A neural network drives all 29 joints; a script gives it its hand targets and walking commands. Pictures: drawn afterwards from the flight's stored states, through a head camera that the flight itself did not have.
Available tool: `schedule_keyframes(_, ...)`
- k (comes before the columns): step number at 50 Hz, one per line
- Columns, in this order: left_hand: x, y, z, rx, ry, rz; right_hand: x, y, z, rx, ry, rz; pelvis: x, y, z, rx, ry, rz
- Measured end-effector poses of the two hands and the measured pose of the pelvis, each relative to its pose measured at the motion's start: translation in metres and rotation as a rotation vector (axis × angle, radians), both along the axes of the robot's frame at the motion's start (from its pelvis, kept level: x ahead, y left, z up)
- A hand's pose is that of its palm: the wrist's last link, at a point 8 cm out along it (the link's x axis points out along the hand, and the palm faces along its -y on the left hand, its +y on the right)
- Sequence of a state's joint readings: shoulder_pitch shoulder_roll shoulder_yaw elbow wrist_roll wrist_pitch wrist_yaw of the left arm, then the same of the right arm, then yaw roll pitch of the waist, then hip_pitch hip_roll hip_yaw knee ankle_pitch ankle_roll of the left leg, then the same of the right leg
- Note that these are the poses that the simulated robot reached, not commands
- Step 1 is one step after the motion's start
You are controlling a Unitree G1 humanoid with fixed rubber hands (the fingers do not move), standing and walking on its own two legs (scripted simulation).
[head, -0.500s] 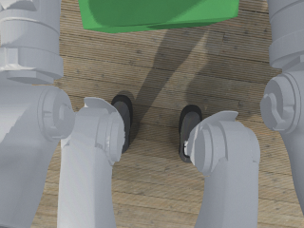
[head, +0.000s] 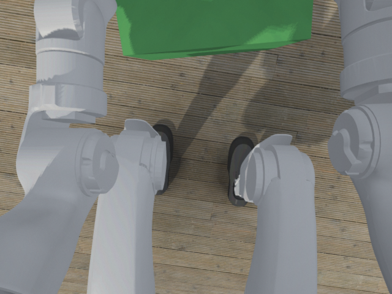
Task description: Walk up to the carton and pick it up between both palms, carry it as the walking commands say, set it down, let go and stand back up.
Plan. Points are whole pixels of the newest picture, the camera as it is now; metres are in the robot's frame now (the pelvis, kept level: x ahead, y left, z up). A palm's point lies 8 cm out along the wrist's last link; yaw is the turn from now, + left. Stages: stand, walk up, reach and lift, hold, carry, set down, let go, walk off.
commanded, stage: reach and lift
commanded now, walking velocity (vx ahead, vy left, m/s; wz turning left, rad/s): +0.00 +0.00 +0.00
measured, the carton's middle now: out of the picture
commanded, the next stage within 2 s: none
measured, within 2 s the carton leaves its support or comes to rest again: neither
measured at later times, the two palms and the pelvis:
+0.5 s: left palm out of the picture +0.52 +0.19 -0.05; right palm out of the picture +0.57 -0.12 -0.05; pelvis -0.01 +0.00 +0.04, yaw +0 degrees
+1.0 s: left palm out of the picture +0.49 +0.18 +0.02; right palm out of the picture +0.55 -0.13 +0.03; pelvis -0.02 -0.01 +0.09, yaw +0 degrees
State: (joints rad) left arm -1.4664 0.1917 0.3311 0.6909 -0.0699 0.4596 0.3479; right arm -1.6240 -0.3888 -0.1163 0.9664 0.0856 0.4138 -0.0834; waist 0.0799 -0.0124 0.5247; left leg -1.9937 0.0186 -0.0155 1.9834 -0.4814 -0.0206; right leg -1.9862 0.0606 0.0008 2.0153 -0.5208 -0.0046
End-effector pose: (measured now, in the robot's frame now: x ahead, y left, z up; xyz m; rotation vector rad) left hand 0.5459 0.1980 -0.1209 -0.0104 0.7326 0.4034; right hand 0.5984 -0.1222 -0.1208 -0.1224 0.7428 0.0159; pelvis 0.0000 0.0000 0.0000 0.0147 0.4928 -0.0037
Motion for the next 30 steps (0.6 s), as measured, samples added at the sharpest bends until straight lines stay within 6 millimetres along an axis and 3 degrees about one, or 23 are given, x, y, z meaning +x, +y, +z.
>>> schedule_keyframes(7, -0.007, -0.003, 0.025, -0.008, -0.018, 0.011, -0.005, -0.002, 0.027, -0.002, -0.014, 0.0, -0.004, -0.002, 0.012, 0.004, -0.031, -0.001)
schedule_keyframes(19, -0.025, -0.002, 0.047, -0.014, -0.009, 0.026, -0.021, 0.002, 0.051, -0.029, -0.005, -0.013, -0.01, 0.001, 0.032, -0.006, -0.061, 0.0)
schedule_keyframes(30, -0.034, -0.007, 0.084, -0.015, -0.036, 0.046, -0.028, -0.001, 0.088, -0.053, -0.032, -0.028, -0.017, 0.0, 0.052, -0.009, -0.096, 0.0)
